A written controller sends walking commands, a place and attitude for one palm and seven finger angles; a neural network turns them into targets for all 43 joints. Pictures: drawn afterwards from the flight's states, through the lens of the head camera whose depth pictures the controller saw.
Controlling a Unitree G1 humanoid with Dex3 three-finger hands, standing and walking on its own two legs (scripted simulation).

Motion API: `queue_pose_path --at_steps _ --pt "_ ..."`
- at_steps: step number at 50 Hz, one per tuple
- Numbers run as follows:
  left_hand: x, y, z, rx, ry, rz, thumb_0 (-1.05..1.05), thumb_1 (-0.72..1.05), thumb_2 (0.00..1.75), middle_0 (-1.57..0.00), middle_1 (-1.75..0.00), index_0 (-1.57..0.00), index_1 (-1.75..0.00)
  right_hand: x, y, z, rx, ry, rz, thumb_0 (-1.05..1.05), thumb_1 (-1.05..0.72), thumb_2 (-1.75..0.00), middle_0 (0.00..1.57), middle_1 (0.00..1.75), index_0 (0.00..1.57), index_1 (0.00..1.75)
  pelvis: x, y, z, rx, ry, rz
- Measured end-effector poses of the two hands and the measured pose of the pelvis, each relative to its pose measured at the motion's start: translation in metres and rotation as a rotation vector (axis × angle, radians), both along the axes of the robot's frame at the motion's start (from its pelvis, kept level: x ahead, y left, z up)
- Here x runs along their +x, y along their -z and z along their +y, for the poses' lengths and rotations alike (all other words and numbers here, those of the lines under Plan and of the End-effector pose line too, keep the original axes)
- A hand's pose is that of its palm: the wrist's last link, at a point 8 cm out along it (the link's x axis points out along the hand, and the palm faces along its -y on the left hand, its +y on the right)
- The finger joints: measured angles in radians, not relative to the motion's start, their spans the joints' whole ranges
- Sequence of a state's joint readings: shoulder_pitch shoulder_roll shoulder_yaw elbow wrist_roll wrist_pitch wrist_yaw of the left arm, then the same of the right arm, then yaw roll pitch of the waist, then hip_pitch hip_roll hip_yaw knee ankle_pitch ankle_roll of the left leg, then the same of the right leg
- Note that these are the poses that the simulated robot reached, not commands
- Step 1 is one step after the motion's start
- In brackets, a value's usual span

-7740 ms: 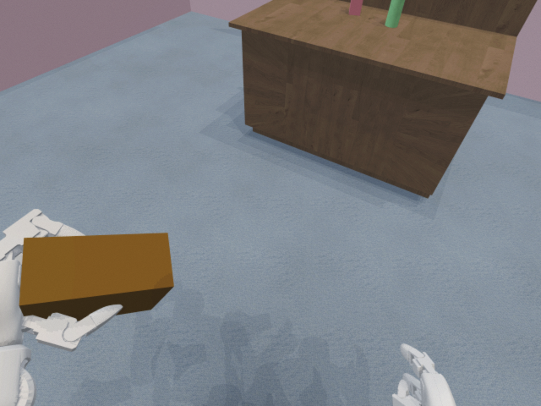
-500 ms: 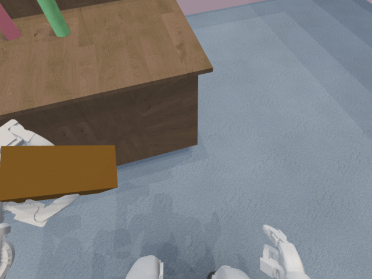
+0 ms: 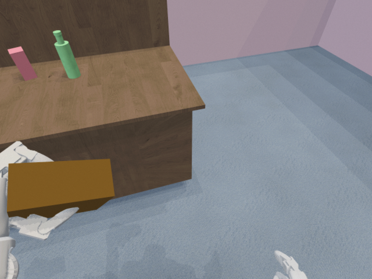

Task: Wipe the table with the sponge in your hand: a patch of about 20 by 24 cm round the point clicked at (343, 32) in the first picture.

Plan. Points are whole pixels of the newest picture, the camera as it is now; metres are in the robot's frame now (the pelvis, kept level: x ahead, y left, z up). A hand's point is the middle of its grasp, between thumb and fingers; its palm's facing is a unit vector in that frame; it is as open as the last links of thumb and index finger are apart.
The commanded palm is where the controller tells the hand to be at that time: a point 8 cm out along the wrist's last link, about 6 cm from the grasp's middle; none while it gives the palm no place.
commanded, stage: take the last steps up to it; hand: left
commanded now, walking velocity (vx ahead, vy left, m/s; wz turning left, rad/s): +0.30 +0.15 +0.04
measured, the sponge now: (76, 189) +0.22 +0.20 +0.16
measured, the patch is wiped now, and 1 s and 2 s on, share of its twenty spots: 0.00 0.00 0.00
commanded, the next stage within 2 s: come to a stop and stand still in 1.52 s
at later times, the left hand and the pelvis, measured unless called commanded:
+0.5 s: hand (41, 151) +0.28 +0.29 +0.18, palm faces +0.42 -0.79 -0.46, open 10.0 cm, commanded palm +0.22 +0.32 +0.18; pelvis +0.06 +0.04 +0.00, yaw +0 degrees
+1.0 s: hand (57, 123) +0.37 +0.30 +0.17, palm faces +0.36 -0.80 -0.49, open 10.0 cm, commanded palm +0.31 +0.35 +0.18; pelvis +0.16 +0.07 +0.01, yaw +2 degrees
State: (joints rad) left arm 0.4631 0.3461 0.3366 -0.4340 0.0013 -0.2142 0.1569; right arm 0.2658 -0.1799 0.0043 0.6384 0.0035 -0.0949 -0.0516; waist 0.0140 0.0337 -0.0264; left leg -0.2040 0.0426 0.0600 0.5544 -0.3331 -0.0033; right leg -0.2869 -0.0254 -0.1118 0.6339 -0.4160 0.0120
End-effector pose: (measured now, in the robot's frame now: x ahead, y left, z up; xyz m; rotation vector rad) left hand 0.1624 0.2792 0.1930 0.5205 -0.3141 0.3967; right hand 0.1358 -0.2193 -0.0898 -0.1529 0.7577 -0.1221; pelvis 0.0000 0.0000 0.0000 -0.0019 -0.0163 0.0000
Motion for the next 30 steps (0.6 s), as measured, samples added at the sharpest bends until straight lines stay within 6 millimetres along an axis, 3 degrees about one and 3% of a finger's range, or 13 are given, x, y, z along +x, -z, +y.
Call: queue_pose_path --at_steps 4,7,13,18,21,25,30 --pt "0.013 0.003 -0.016 0.018 0.029 0.004 -0.01 -0.48 0.99 -0.75 -1.34 -0.76 -1.34 0.012 0.018 0.005 0.042 -0.039 0.028 0.02 -0.90 -0.90 0.20 0.30 0.20 0.30 0.000 0.007 -0.007 -0.005 -0.029 -0.010" --pt "0.020 0.004 -0.018 0.005 0.038 0.040 -0.01 -0.48 0.99 -0.75 -1.34 -0.76 -1.34 0.016 0.017 0.000 0.042 -0.039 0.075 0.02 -0.90 -0.90 0.20 0.30 0.20 0.30 0.004 0.000 -0.008 0.013 -0.023 -0.002" --pt "0.028 0.003 -0.005 0.047 0.034 0.139 -0.01 -0.48 0.99 -0.75 -1.34 -0.76 -1.34 0.024 0.002 -0.015 -0.017 -0.010 0.121 0.02 -0.90 -0.90 0.20 0.30 0.20 0.30 0.019 -0.012 -0.001 0.039 -0.025 0.028" --pt "0.041 -0.004 0.014 0.048 0.028 0.089 -0.01 -0.48 0.99 -0.75 -1.34 -0.76 -1.34 0.042 -0.005 -0.017 -0.102 -0.005 0.120 0.02 -0.91 -0.90 0.20 0.30 0.20 0.30 0.039 -0.009 0.020 0.038 -0.025 0.024" --pt "0.056 -0.005 0.029 0.058 0.039 0.012 -0.01 -0.48 0.99 -0.75 -1.34 -0.76 -1.34 0.061 -0.003 -0.008 -0.129 0.024 0.074 0.02 -0.91 -0.90 0.20 0.30 0.20 0.30 0.052 0.003 0.036 0.028 -0.019 0.014" --pt "0.080 -0.001 0.045 0.053 0.032 -0.005 -0.01 -0.48 0.99 -0.75 -1.34 -0.76 -1.34 0.083 -0.005 0.018 -0.069 0.042 0.017 0.02 -0.91 -0.90 0.19 0.30 0.20 0.30 0.064 0.004 0.042 0.034 -0.008 0.002" --pt "0.099 -0.003 0.040 0.041 0.045 0.030 -0.01 -0.48 0.99 -0.75 -1.34 -0.76 -1.34 0.104 -0.002 0.048 0.030 0.013 -0.021 0.02 -0.91 -0.90 0.20 0.30 0.20 0.30 0.083 0.000 0.043 0.028 0.000 0.010"
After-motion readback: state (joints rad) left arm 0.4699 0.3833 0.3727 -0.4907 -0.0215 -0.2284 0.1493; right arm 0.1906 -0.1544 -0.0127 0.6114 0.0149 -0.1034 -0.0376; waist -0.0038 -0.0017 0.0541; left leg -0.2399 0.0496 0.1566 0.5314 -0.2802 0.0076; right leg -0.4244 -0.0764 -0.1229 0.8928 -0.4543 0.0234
